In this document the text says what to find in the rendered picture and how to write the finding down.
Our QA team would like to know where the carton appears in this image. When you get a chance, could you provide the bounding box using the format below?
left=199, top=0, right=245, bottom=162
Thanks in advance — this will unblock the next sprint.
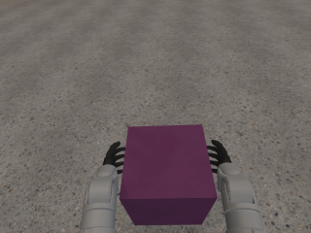
left=119, top=124, right=218, bottom=225

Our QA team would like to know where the left robot hand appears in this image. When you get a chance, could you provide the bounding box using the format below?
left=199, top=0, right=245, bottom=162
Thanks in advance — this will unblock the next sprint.
left=102, top=141, right=125, bottom=175

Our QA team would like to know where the right robot forearm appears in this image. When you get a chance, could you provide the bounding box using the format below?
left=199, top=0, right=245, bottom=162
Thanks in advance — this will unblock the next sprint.
left=217, top=162, right=268, bottom=233

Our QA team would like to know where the right robot hand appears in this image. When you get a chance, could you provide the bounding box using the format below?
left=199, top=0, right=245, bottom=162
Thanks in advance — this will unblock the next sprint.
left=207, top=140, right=232, bottom=174

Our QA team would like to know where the left robot forearm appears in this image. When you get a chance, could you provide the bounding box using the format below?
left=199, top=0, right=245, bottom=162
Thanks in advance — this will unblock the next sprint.
left=76, top=164, right=119, bottom=233

